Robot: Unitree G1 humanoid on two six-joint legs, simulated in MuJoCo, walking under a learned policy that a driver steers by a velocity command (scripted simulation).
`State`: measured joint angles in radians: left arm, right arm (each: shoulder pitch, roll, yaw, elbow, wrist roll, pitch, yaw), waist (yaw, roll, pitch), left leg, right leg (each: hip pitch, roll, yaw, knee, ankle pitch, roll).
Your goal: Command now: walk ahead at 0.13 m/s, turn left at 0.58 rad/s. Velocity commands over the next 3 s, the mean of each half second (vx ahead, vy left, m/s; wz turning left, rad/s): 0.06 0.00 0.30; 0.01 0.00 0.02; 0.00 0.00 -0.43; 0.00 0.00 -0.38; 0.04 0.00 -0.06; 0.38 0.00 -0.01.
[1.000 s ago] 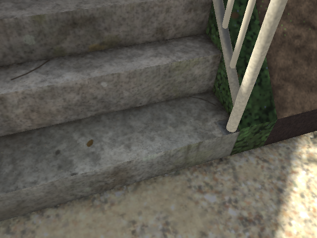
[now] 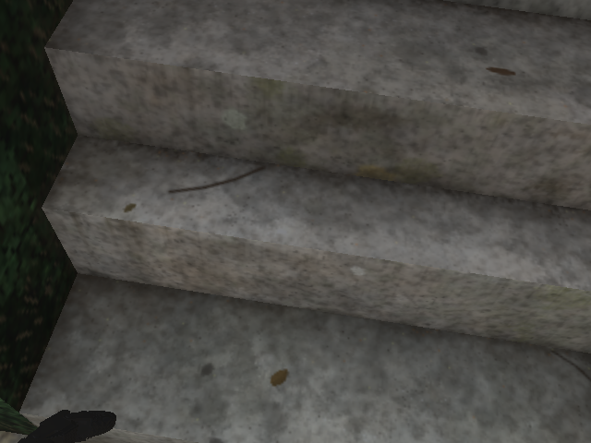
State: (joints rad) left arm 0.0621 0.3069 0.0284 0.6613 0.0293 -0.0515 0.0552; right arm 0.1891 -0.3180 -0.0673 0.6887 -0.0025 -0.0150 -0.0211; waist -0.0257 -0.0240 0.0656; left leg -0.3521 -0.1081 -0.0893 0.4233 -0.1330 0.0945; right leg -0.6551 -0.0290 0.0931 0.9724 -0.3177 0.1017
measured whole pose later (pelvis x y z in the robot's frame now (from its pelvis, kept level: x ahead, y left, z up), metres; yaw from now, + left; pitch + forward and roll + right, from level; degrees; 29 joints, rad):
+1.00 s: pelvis +0.06 +0.00 -0.01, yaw +7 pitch -1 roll -1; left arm 0.23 0.23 0.03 0.84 0.01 -0.02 0.02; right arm 0.24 -0.19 0.00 0.80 -0.02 -0.01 -0.03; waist 0.01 -0.01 0.05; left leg -0.21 0.00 -0.02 0.55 -0.32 0.00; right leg -0.24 -0.01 0.01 0.52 -0.26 0.03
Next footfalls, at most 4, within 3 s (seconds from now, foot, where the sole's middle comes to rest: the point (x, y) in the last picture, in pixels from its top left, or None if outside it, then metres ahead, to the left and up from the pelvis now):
0.22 right None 0.12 -0.13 -0.78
0.56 left None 0.06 0.12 -0.78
1.96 left None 0.07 0.09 -0.78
2.28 right None -0.04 -0.15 -0.78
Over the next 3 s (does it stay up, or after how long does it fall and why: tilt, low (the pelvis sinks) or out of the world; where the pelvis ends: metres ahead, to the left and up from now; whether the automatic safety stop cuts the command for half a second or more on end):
stays up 0.06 -0.04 0.00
